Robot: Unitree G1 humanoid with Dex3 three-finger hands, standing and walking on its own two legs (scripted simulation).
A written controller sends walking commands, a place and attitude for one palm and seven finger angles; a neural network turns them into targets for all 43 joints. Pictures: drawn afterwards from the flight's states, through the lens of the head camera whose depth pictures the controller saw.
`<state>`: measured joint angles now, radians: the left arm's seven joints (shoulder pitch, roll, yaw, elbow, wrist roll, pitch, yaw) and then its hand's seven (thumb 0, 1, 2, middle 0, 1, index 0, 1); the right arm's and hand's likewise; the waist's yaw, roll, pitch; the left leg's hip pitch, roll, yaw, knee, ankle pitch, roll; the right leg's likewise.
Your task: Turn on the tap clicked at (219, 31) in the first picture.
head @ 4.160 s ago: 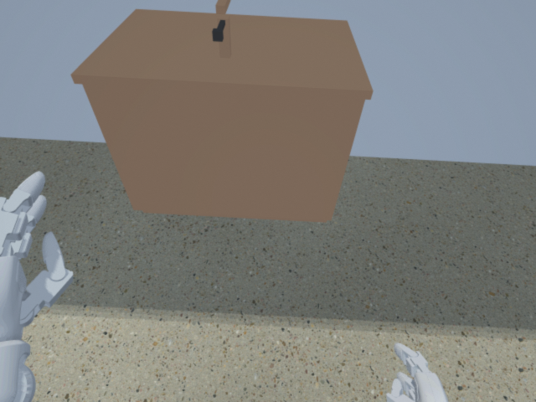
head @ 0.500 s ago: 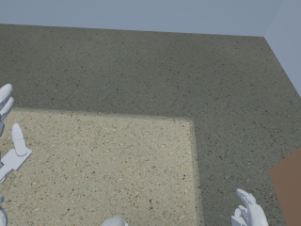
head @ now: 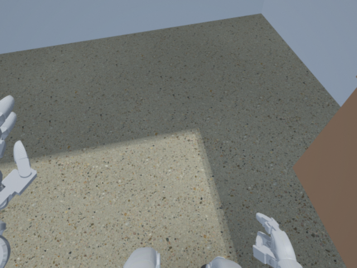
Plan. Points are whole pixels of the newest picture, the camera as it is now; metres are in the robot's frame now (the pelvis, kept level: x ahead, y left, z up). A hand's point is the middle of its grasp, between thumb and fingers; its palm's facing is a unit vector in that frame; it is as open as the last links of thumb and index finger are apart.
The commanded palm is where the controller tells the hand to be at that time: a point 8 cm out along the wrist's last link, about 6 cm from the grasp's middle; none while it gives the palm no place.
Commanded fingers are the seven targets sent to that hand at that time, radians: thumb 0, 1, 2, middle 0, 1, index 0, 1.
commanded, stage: turn to face it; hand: left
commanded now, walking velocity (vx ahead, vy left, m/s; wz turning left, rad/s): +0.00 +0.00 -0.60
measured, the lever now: out of the picture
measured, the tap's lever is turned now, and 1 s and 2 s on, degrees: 0 0 0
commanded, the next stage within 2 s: none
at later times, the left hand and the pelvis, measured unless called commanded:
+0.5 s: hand (70, 175) +0.22 +0.17 +0.19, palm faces +0.17 -0.90 -0.40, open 7.4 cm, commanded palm +0.18 +0.22 +0.20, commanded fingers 0.00 0.90 0.90 -0.20 -0.30 -0.20 -0.30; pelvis -0.05 +0.00 +0.01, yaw -16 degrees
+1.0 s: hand (163, 198) +0.19 +0.03 +0.20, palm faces -0.18 -0.84 -0.51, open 7.4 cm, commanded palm +0.18 +0.10 +0.20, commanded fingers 0.00 0.90 0.90 -0.20 -0.30 -0.20 -0.30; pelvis -0.12 -0.04 +0.01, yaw -35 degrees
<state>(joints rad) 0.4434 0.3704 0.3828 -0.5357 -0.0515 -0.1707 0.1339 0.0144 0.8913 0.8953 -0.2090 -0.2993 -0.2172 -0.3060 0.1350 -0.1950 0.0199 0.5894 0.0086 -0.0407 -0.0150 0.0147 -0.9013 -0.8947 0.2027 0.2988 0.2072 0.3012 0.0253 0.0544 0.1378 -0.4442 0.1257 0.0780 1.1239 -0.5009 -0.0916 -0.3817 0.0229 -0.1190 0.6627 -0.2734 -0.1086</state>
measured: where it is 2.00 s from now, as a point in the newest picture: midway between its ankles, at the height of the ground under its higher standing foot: outside the picture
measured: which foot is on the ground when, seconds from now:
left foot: up 0.00-0.44, down 0.46-0.74, up 0.76-1.00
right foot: down 0.00-0.48, up 0.50-0.70, down 0.72-1.00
